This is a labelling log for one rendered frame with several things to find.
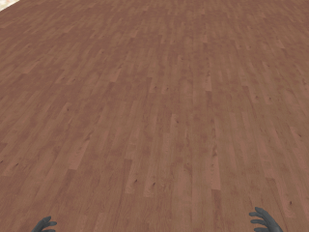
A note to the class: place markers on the right robot hand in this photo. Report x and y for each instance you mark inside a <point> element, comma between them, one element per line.
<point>266,220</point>

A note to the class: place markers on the left robot hand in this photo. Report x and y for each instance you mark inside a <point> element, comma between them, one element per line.
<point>45,222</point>

